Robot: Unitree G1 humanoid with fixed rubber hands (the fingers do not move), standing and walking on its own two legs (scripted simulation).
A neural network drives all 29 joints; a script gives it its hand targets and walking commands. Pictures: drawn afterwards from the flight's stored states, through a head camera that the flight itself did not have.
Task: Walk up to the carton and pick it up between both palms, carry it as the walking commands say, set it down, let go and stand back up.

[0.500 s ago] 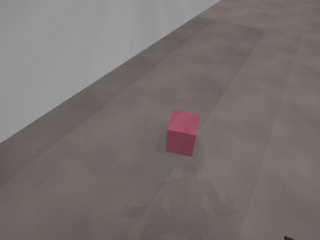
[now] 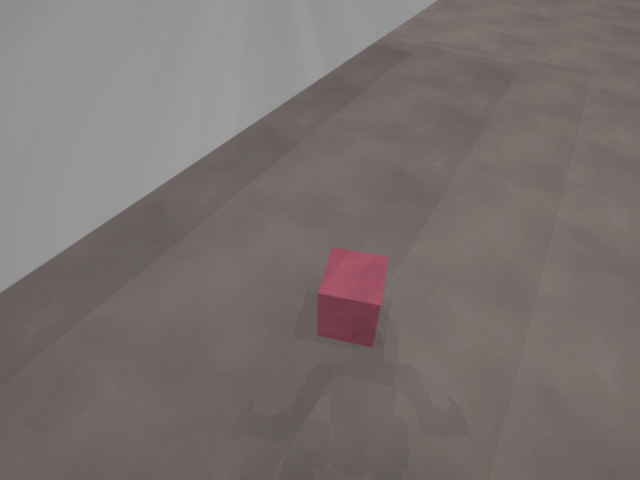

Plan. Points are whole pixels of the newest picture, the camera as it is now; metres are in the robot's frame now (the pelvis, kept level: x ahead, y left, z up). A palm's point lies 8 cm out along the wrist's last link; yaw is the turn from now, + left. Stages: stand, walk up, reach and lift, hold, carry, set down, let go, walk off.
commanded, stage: walk up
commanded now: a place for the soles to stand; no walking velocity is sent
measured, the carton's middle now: (352, 297) +0.86 -0.08 -0.63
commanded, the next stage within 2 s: none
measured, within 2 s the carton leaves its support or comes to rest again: neither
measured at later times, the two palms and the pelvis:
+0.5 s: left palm (116, 435) +0.21 +0.29 -0.07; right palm (627, 477) +0.18 -0.37 -0.08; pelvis +0.13 -0.04 +0.00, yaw -2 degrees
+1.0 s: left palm (179, 365) +0.32 +0.25 -0.09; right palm (614, 391) +0.30 -0.42 -0.10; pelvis +0.24 -0.09 -0.02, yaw -4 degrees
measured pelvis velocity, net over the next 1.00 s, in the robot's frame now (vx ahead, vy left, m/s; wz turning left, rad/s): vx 0.24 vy -0.09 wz -0.07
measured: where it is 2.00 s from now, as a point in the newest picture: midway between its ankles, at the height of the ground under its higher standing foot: (351, 479)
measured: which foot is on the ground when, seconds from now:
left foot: down 0.00-0.12, up 0.14-0.28, down 0.30-0.58, up 0.60-0.76, down 0.78-1.00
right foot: up 0.00-0.10, down 0.12-0.32, up 0.34-0.56, down 0.58-1.00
